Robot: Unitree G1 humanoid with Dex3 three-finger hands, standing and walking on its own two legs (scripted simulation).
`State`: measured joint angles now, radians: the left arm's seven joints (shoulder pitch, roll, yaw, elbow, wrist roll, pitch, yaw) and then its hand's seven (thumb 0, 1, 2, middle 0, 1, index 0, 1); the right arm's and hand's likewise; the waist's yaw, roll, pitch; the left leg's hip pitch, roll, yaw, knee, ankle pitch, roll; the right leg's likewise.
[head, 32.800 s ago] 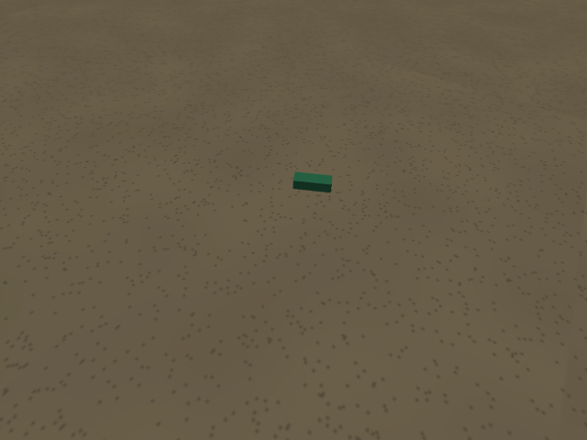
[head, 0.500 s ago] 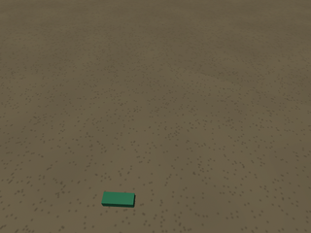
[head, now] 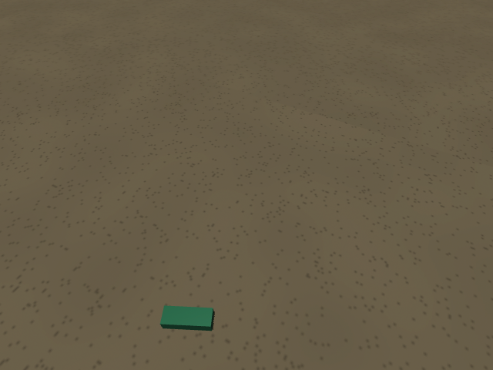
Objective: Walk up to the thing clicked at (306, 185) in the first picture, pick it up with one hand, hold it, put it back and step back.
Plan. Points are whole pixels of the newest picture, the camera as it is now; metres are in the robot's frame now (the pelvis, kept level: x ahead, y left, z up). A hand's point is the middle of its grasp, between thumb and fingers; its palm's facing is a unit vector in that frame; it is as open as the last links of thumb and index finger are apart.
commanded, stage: stand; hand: left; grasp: from above
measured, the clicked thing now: (188, 318) +0.43 +0.23 -0.75
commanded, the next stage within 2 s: step back in 0.84 s
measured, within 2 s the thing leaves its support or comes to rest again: neither
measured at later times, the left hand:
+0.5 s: hand out of the picture +0.08 +0.25 -0.16, palm faces +0.02 -0.94 -0.34, open 7.3 cm
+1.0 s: hand out of the picture +0.07 +0.27 -0.16, palm faces +0.02 -0.93 -0.37, open 7.3 cm
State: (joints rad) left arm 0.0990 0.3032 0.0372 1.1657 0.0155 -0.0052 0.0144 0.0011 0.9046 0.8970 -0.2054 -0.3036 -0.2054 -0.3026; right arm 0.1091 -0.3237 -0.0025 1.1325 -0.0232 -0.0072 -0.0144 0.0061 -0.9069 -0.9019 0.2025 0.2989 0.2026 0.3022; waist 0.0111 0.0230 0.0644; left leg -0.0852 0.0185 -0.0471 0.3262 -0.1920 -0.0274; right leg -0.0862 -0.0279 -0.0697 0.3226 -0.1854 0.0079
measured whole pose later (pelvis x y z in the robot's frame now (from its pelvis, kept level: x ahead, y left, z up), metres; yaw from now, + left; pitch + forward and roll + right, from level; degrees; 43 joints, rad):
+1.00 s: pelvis -0.02 +0.01 -0.01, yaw +0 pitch -2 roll +0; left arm 0.08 0.34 0.07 1.03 0.01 0.01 0.01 0.00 0.90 0.90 -0.21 -0.30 -0.21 -0.30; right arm 0.08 -0.38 -0.04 1.02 0.00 0.04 0.01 0.01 -0.91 -0.90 0.20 0.30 0.20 0.30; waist 0.00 0.01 0.15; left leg -0.30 -0.02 -0.06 0.74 -0.39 0.03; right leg -0.20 -0.05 -0.06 0.46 -0.21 0.00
